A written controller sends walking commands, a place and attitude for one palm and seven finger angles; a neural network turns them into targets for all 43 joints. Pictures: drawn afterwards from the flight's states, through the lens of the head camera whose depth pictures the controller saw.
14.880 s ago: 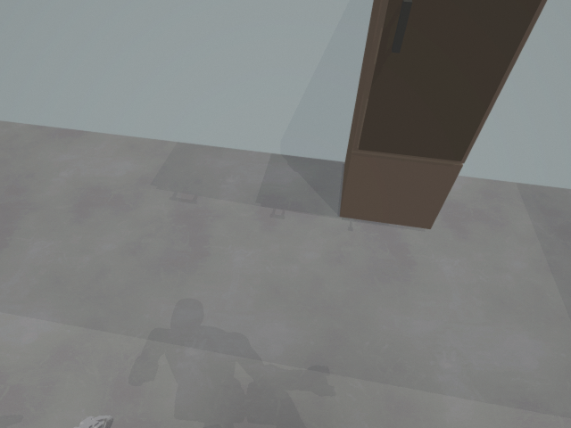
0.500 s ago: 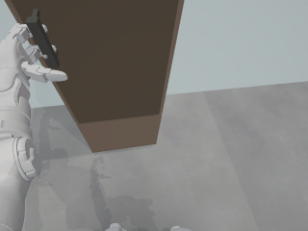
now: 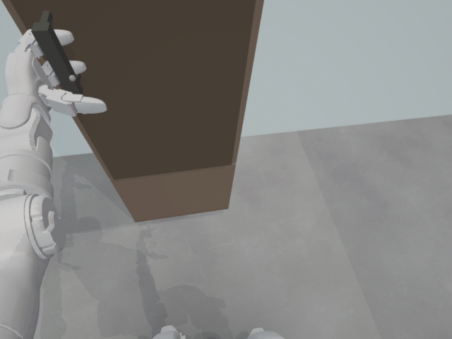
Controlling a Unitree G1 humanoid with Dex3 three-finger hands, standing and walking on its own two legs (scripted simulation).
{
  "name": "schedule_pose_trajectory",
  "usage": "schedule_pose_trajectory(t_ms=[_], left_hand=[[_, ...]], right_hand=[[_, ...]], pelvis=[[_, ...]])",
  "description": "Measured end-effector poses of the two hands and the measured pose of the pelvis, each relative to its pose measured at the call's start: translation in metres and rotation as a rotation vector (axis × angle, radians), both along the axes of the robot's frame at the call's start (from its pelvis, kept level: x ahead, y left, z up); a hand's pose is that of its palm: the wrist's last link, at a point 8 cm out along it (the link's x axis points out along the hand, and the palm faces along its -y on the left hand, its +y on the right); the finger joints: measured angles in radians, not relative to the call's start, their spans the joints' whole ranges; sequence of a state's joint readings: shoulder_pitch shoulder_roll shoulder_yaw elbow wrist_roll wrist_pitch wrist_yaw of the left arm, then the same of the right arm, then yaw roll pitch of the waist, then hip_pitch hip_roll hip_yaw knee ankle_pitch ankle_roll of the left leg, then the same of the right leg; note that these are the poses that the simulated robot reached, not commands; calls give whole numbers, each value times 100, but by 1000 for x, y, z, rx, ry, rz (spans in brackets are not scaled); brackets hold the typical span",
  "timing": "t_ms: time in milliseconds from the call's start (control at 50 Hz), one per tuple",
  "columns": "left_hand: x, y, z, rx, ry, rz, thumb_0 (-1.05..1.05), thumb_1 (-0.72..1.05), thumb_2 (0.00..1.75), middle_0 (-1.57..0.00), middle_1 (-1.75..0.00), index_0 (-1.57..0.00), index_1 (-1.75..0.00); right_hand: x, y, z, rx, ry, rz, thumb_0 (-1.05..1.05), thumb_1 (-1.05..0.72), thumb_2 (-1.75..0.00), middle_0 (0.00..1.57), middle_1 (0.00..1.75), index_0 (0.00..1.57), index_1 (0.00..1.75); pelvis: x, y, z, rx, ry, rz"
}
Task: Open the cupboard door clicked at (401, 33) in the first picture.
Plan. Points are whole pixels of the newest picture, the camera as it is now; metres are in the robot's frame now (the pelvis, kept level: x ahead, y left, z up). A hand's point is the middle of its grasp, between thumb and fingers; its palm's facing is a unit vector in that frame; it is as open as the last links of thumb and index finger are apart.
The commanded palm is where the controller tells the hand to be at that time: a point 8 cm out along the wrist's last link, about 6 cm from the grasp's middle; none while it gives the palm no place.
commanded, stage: slide the fingers in behind the handle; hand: left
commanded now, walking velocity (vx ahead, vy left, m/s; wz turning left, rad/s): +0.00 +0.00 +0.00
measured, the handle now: (62, 57) +0.58 +0.24 +0.15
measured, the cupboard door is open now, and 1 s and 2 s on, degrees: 0 1 45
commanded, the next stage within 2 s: close the thumb around the handle in 0.06 s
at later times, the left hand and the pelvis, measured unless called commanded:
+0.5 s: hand (69, 80) +0.52 +0.22 +0.15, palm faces +0.08 -1.00 +0.01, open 10.7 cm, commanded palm +0.49 +0.26 +0.14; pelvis +0.01 +0.00 +0.00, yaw -1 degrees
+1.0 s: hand (73, 79) +0.52 +0.21 +0.15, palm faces +0.09 -1.00 +0.01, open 5.9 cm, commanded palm +0.49 +0.26 +0.14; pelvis +0.01 +0.00 +0.00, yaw -1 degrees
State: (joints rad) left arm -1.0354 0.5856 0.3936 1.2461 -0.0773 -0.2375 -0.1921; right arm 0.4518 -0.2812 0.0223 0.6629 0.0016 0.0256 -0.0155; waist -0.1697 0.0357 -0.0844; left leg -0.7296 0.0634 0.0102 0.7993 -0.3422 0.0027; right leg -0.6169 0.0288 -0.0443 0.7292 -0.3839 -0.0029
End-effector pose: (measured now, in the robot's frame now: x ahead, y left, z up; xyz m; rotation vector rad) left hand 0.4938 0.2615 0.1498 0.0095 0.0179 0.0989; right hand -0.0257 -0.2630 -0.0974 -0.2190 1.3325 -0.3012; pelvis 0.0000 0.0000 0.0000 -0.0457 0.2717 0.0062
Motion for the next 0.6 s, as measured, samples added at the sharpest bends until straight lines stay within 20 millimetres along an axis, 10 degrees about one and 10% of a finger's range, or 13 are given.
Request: schedule_pose_trajectory(t_ms=[300, 600], left_hand=[[0, 6, -4, -18, -8, -14, -1, -42, 33, -30, -121, -30, -121], [1, 6, -4, -17, -7, -13, 0, 26, 62, -34, -127, -35, -128]], right_hand=[[8, -2, 4, -18, -26, -8, 0, -90, -90, 20, 30, 20, 30], [19, 7, 1, 0, -38, 0, 0, -90, -90, 20, 30, 20, 30]], pelvis=[[3, 1, 1, -1, 0, -10], [6, 6, 1, -2, -2, -10]])
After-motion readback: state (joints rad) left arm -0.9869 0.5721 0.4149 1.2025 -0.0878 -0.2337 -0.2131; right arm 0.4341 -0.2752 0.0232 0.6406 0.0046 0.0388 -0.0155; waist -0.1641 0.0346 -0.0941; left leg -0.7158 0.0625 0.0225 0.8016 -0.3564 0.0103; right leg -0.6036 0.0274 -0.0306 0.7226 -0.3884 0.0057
